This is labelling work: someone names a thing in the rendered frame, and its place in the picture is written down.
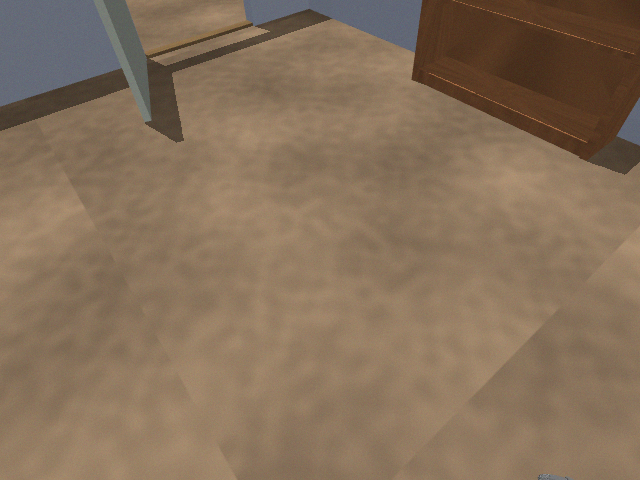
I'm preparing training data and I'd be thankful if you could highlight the bookshelf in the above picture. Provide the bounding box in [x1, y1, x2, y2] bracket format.
[412, 0, 640, 161]

